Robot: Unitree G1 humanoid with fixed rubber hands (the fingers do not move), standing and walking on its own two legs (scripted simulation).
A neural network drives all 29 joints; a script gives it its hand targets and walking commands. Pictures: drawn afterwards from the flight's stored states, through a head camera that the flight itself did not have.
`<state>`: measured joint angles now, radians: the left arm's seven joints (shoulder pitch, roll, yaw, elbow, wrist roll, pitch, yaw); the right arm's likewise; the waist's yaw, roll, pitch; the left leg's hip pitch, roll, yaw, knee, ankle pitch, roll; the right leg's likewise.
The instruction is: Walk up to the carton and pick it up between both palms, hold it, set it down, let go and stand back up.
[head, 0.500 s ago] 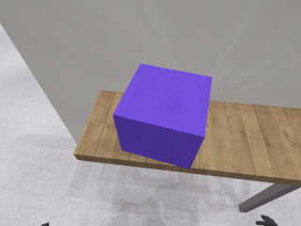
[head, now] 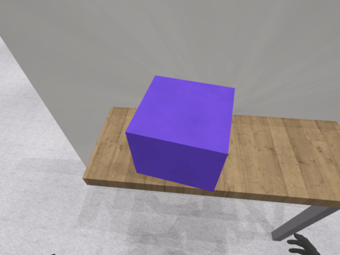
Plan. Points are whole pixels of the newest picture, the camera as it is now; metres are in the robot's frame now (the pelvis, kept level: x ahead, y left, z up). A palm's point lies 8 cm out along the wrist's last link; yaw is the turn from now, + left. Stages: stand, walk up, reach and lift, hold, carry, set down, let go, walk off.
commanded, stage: walk up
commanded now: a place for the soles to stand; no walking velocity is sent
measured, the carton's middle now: (183, 132) +0.46 -0.01 -0.02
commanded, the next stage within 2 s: reach and lift in 0.02 s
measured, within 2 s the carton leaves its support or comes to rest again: neither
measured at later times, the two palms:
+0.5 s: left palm out of the picture +0.13 +0.28 -0.08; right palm out of the picture +0.08 -0.30 -0.06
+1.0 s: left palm (65, 230) +0.18 +0.27 -0.04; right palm out of the picture +0.12 -0.25 -0.04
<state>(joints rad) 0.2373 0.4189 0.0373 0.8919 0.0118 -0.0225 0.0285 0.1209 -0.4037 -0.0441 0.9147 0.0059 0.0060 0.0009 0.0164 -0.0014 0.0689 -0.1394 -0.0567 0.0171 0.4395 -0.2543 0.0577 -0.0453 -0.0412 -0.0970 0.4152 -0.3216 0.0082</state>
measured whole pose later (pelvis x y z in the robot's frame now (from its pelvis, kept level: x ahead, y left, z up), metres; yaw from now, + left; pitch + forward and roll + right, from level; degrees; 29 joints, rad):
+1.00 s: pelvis -0.04 +0.01 +0.00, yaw -6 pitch -5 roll -1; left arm 0.11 0.35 0.08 0.45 -0.08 0.18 -0.05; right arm 0.18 -0.20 -0.10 0.50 0.06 -0.10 -0.02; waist 0.03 -0.01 0.12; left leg -0.11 -0.01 0.12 0.41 -0.21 0.05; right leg -0.06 0.00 0.01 0.39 -0.24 0.01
